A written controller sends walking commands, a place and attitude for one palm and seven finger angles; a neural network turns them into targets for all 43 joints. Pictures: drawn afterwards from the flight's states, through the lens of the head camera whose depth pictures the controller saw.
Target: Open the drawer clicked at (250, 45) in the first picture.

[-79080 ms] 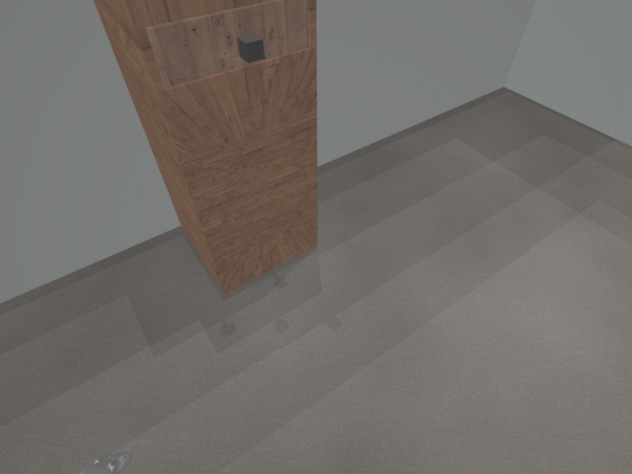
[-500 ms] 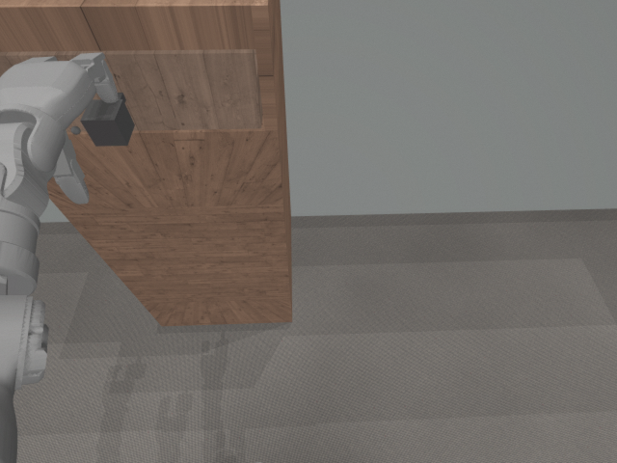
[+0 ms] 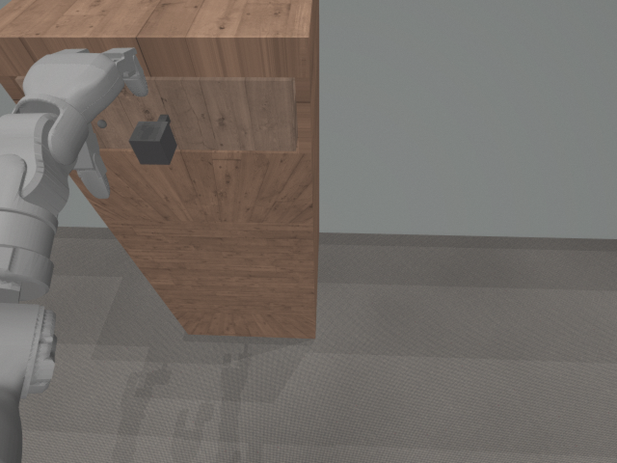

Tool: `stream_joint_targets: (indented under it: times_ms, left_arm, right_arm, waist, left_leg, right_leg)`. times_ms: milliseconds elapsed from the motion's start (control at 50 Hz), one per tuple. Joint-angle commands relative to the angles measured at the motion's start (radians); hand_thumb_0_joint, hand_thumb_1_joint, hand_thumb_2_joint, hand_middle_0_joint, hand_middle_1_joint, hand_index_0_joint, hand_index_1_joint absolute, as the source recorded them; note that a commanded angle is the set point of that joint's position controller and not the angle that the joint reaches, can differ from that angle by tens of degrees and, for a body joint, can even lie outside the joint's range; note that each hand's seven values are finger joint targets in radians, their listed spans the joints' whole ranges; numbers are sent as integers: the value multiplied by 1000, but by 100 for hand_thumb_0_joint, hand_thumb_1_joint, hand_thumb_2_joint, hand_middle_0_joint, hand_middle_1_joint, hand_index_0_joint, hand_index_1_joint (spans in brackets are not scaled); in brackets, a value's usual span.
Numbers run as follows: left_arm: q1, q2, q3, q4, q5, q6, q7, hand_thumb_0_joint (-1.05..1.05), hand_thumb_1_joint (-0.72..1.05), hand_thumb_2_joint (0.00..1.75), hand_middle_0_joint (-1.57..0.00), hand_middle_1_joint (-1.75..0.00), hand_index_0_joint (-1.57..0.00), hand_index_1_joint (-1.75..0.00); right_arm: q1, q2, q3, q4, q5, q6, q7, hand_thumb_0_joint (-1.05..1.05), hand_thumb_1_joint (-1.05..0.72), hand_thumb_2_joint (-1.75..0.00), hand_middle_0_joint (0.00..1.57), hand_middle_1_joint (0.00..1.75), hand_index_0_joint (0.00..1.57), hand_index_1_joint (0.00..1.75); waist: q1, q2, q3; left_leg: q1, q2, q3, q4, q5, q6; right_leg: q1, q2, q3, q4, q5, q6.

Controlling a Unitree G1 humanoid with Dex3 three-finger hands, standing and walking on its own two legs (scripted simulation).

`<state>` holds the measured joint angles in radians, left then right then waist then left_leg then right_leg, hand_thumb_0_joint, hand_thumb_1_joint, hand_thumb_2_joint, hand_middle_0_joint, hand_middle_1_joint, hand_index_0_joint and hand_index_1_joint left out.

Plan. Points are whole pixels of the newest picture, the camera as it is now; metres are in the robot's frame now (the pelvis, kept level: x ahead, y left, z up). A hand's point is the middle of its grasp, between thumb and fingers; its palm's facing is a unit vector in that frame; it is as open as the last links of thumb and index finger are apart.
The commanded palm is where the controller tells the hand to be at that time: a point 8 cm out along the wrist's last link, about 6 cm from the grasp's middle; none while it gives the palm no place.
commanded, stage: lift the fingers back up to retry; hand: left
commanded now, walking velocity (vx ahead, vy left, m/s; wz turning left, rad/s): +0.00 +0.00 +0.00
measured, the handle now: (158, 134) +0.53 +0.24 +0.13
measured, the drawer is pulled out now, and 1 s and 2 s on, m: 0.00 0.00 0.00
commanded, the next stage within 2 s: re-aim the fingers above the handle in 0.18 s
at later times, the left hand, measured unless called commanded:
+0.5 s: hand (84, 124) +0.46 +0.28 +0.20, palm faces -0.02 -0.01 -1.00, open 13.8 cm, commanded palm +0.45 +0.27 +0.25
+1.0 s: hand (63, 116) +0.45 +0.30 +0.21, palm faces -0.01 +0.04 -1.00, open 13.9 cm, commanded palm +0.43 +0.27 +0.25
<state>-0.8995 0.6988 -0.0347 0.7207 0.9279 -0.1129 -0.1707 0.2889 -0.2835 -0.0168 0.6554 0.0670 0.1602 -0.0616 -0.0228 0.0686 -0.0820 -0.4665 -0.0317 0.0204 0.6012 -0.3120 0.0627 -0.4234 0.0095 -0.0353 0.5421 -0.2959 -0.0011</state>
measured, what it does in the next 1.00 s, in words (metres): stands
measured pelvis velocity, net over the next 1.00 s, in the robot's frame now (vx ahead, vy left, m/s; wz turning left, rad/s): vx -0.01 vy -0.01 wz -0.01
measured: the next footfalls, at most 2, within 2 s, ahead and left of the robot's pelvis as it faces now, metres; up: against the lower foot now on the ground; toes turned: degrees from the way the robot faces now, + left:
none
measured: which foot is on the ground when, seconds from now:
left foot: down 0.00-1.00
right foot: down 0.00-1.00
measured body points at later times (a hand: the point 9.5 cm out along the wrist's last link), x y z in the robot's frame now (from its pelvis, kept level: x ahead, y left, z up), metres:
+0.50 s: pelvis +0.00 -0.01 +0.00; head +0.06 -0.03 +0.45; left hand +0.46 +0.28 +0.25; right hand +0.09 -0.28 -0.13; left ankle -0.01 +0.08 -0.73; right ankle -0.02 -0.12 -0.73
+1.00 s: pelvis -0.01 -0.01 +0.00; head +0.05 -0.03 +0.45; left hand +0.45 +0.29 +0.27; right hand +0.07 -0.27 -0.14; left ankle -0.01 +0.08 -0.73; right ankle -0.02 -0.12 -0.73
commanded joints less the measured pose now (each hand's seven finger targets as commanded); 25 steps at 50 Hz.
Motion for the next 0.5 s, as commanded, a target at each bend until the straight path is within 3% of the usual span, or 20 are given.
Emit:
stream_joint_targets:
  times_ms: [0,40,80,120,140,200,220,240,280,300,320,380,420,480]
  left_arm:
    - [-468,297,123,-144,-13,41,12,0,-50,30,-30,-120,-30,-120]
    - [-416,262,98,-74,-17,59,-7,0,-50,30,-30,-120,-30,-120]
    - [-441,249,76,-85,-11,55,-23,0,-50,30,-30,-120,-30,-120]
    - [-443,283,99,-137,2,39,-29,0,-50,30,-30,-120,-30,-120]
    - [-452,253,76,-141,6,33,-34,0,-50,30,-30,-120,-30,-120]
    - [-476,297,123,-222,-10,-8,-39,0,-50,30,-30,-120,-30,-120]
    - [-496,315,144,-254,-20,-24,-35,0,-50,30,-30,-120,-30,-120]
    - [-484,304,142,-268,-28,-32,-32,0,-50,30,-30,-120,-30,-120]
    - [-495,340,183,-256,-38,-44,-20,0,-50,30,-30,-120,-30,-120]
    - [-468,425,262,-214,-38,-45,-12,0,-50,30,-30,-120,-30,-120]
    - [-481,428,261,-196,-39,-46,-5,0,-50,30,-30,-120,-30,-120]
    - [-488,387,220,-157,-16,-37,20,0,-50,30,-30,-120,-30,-120]
    - [-463,390,210,-126,4,-27,26,0,-50,30,-30,-120,-30,-120]
    - [-461,291,107,-103,11,-12,3,0,-50,30,-30,-120,-30,-120]
  right_arm:
    - [18,-150,-43,-93,-9,-20,0,0,-90,-90,20,30,20,30]
    - [3,-147,-31,-102,-4,-13,0,0,-90,-90,20,30,20,30]
    - [-7,-147,-28,-111,-3,-10,0,0,-90,-90,20,30,20,30]
    - [-12,-147,-29,-119,-5,-8,-4,0,-90,-90,20,30,20,30]
    - [-9,-143,-31,-120,-8,-7,-4,0,-90,-90,20,30,20,30]
    - [-6,-146,-39,-126,-15,-7,-10,0,-90,-90,20,30,20,30]
    - [-7,-142,-41,-126,-15,-10,-11,0,-90,-90,20,30,20,30]
    - [-7,-137,-42,-130,-17,-14,-10,0,-90,-90,20,30,20,30]
    - [-5,-139,-43,-116,-21,-14,-11,0,-90,-90,20,30,20,30]
    - [-3,-147,-42,-108,-23,-12,-15,0,-90,-90,20,30,20,30]
    - [-9,-142,-35,-105,-23,-12,-16,0,-90,-90,20,30,20,30]
    - [-6,-138,-37,-94,-22,-12,-11,0,-90,-90,20,30,20,30]
    - [-1,-144,-39,-90,-20,-8,-9,0,-90,-90,20,30,20,30]
    - [6,-149,-43,-90,-12,-2,-6,0,-90,-90,20,30,20,30]
  waist:
    - [-16,4,-368]
    - [-13,-67,-310]
    - [-15,-73,-310]
    - [-8,-30,-355]
    - [-16,-23,-356]
    - [-16,-32,-416]
    - [-13,-7,-434]
    - [-11,21,-436]
    - [-8,18,-432]
    - [6,-2,-425]
    - [8,-4,-417]
    - [3,15,-393]
    - [1,9,-401]
    - [-29,-5,-372]
  left_leg:
    - [318,36,-61,-39,563,-30]
    - [251,33,-51,-53,492,-22]
    - [237,29,-45,-59,461,-18]
    - [266,30,-46,-51,519,-16]
    - [283,29,-44,-46,526,-14]
    - [317,29,-49,-34,589,-9]
    - [333,29,-53,-35,596,-11]
    - [350,27,-53,-29,615,-11]
    - [341,27,-52,-30,608,-16]
    - [310,26,-45,-30,600,-13]
    - [277,20,-41,-35,573,-13]
    - [250,21,-37,-38,549,-17]
    - [243,22,-33,-33,551,-16]
    - [250,24,-32,-36,490,-13]
  right_leg:
    - [77,34,-2,-48,305,-39]
    - [102,29,-3,-49,310,-33]
    - [111,25,1,-50,311,-32]
    - [129,22,11,-46,343,-33]
    - [115,23,12,-49,341,-33]
    - [138,25,17,-48,378,-30]
    - [139,23,19,-47,378,-29]
    - [130,25,18,-46,378,-30]
    - [130,25,16,-46,377,-31]
    - [159,26,16,-46,392,-33]
    - [176,22,19,-41,410,-31]
    - [158,22,15,-37,396,-34]
    - [164,21,21,-37,407,-34]
    - [120,25,17,-49,363,-30]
